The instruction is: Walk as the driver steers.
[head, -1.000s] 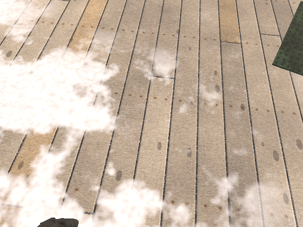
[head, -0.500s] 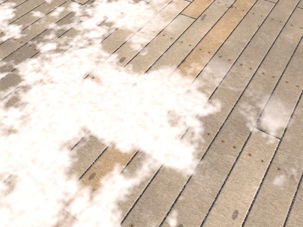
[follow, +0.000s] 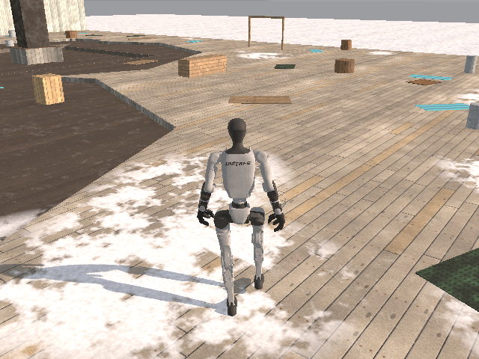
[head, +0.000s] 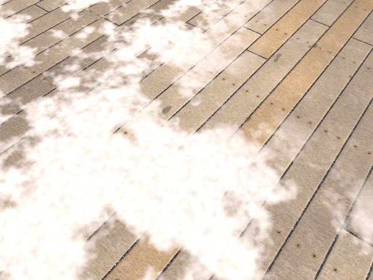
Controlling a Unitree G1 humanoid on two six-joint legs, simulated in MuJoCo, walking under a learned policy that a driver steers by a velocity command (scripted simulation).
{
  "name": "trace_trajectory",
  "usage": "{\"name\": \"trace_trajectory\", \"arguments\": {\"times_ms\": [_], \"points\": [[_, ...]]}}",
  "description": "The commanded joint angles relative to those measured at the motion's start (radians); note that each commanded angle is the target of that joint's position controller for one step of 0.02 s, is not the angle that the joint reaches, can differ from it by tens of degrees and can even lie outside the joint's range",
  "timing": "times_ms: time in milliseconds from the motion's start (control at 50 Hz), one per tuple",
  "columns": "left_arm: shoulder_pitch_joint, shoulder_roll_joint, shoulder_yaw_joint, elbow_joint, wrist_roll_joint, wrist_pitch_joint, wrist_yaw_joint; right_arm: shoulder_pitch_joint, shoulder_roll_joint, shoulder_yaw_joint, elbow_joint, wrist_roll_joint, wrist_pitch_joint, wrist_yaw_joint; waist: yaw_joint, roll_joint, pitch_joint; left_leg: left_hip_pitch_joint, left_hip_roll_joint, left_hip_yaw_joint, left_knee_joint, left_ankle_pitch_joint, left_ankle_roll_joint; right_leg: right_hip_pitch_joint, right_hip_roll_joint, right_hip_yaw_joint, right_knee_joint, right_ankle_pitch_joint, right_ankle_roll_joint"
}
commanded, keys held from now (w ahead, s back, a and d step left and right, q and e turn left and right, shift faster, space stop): e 1.00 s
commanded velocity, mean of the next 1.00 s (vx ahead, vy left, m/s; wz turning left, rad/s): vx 0.06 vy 0.00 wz -0.50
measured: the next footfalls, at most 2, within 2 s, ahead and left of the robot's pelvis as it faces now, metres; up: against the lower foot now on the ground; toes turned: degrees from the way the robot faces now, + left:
right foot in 0.14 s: +0.20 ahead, -0.09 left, +0.00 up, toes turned -6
left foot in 0.68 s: +0.22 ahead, +0.10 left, +0.00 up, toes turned -28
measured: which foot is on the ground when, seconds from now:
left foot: down 0.00-0.12, up 0.14-0.66, down 0.68-1.00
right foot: up 0.00-0.12, down 0.14-0.68, up 0.70-1.00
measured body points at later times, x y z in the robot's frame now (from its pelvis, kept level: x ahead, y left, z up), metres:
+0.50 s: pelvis +0.11 -0.01 -0.01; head +0.14 -0.04 +0.44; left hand +0.26 +0.25 -0.11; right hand +0.18 -0.30 -0.13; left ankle +0.19 +0.15 -0.69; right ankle +0.16 -0.08 -0.74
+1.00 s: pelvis +0.14 +0.04 +0.00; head +0.18 +0.04 +0.45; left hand +0.39 +0.21 -0.13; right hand +0.09 -0.25 -0.10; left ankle +0.18 +0.12 -0.74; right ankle +0.04 -0.06 -0.68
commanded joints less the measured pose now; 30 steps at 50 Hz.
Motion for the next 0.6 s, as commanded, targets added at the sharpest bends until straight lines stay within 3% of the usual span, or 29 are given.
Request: {"name": "trace_trajectory", "arguments": {"times_ms": [20, 80, 120, 140, 160, 180, 200, 220, 240, 260, 300, 360, 460, 520, 600], "points": [[-0.043, 0.046, 0.005, -0.061, 0.002, -0.013, 0.000, 0.012, -0.126, -0.023, -0.031, -0.001, -0.010, -0.020, -0.015, 0.122, -0.016, -0.024, 0.270, 0.020, 0.040, 0.849, 0.015, 0.111, 0.051, -0.039, -0.105, 0.063, -0.024], [0.017, 0.073, 0.014, -0.053, 0.017, -0.019, 0.001, -0.002, -0.153, -0.030, -0.024, 0.003, 0.002, -0.040, 0.007, 0.140, -0.047, 0.048, 0.296, 0.021, 0.195, 1.033, 0.003, 0.180, 0.110, -0.076, -0.170, -0.062, -0.064], [0.162, 0.099, 0.028, -0.015, 0.017, -0.031, 0.008, -0.030, -0.177, -0.040, -0.029, 0.002, 0.012, -0.047, 0.070, 0.127, -0.103, 0.048, 0.284, 0.027, 0.435, 1.022, -0.011, 0.314, 0.146, -0.071, -0.291, -0.061, -0.105], [0.255, 0.132, 0.041, 0.001, 0.023, -0.043, 0.014, -0.067, -0.188, -0.044, -0.050, 0.010, 0.012, -0.047, 0.132, 0.081, -0.154, -0.061, 0.229, 0.061, 0.669, 0.783, -0.038, 0.472, 0.079, 0.019, -0.382, 0.221, -0.149], [0.267, 0.252, 0.069, -0.009, 0.016, -0.046, 0.021, -0.022, -0.113, -0.028, -0.100, 0.007, 0.007, -0.042, 0.081, -0.116, -0.225, -0.339, 0.057, 0.101, 1.011, -0.024, -0.078, 0.697, -0.193, 0.338, -0.291, 0.904, -0.268], [0.269, 0.270, 0.079, -0.007, -0.028, -0.035, 0.021, 0.065, -0.083, -0.021, -0.094, 0.003, 0.021, -0.033, 0.042, -0.177, -0.376, -0.501, -0.025, -0.054, 1.192, -0.381, -0.099, 0.815, -0.315, 0.591, -0.340, 1.107, -0.435], [0.196, 0.222, 0.075, -0.035, -0.048, -0.023, 0.021, 0.039, -0.112, -0.019, -0.078, -0.018, 0.033, -0.030, 0.038, -0.026, -0.316, -0.526, 0.061, -0.121, 1.214, -0.314, -0.104, 0.722, -0.286, 0.507, -0.374, 0.853, -0.418], [0.119, 0.160, 0.059, -0.053, -0.040, -0.009, 0.025, -0.032, -0.128, -0.024, -0.088, -0.018, 0.038, -0.028, 0.033, 0.036, -0.182, -0.557, 0.089, -0.111, 1.168, -0.265, -0.112, 0.584, -0.225, 0.435, -0.422, 0.629, -0.380], [0.076, 0.119, 0.045, -0.058, -0.029, 0.004, 0.027, -0.075, -0.131, -0.026, -0.099, -0.020, 0.044, -0.028, 0.012, 0.082, -0.101, -0.564, 0.117, -0.105, 1.091, -0.238, -0.120, 0.487, -0.168, 0.386, -0.465, 0.480, -0.329], [0.070, 0.110, 0.043, -0.057, -0.028, 0.011, 0.030, -0.090, -0.131, -0.027, -0.110, -0.025, 0.059, -0.026, 0.003, 0.069, -0.068, -0.534, 0.131, -0.100, 1.021, -0.211, -0.129, 0.419, -0.116, 0.340, -0.490, 0.420, -0.289], [0.074, 0.140, 0.053, -0.055, -0.016, 0.014, 0.026, -0.052, -0.105, -0.020, -0.106, -0.023, 0.087, -0.024, -0.008, 0.019, -0.107, -0.476, 0.115, -0.079, 0.965, -0.172, -0.144, 0.379, -0.075, 0.311, -0.502, 0.362, -0.263], [0.071, 0.173, 0.066, -0.063, -0.011, 0.016, 0.025, -0.073, -0.100, -0.018, -0.118, -0.015, 0.098, -0.027, 0.002, -0.007, -0.129, -0.493, 0.118, -0.080, 0.857, -0.146, -0.158, 0.384, -0.047, 0.323, -0.512, 0.208, -0.235], [0.077, 0.184, 0.078, -0.079, -0.005, 0.042, 0.031, -0.169, -0.116, -0.023, -0.150, -0.010, 0.105, -0.034, 0.050, -0.063, -0.105, -0.536, 0.120, -0.105, 0.709, -0.122, -0.170, 0.403, -0.031, 0.437, -0.554, -0.204, -0.206], [0.076, 0.188, 0.084, -0.084, 0.001, 0.049, 0.029, -0.188, -0.116, -0.021, -0.161, -0.002, 0.094, -0.038, 0.061, -0.072, -0.096, -0.509, 0.104, -0.114, 0.626, -0.142, -0.160, 0.413, -0.031, 0.489, -0.540, -0.221, -0.202], [0.046, 0.190, 0.089, -0.095, 0.006, 0.055, 0.021, -0.151, -0.123, -0.018, -0.165, 0.015, 0.073, -0.044, 0.048, -0.092, -0.107, -0.394, 0.061, -0.116, 0.476, -0.185, -0.125, 0.413, -0.026, 0.554, -0.501, -0.084, -0.189]]}}
Velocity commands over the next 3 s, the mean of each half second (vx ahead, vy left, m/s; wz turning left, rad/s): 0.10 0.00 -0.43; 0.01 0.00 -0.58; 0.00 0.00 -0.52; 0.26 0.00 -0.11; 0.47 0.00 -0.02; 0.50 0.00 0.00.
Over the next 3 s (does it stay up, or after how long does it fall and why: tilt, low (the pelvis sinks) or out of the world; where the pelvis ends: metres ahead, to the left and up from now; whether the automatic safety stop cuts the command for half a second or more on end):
stays up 0.53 -0.49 0.00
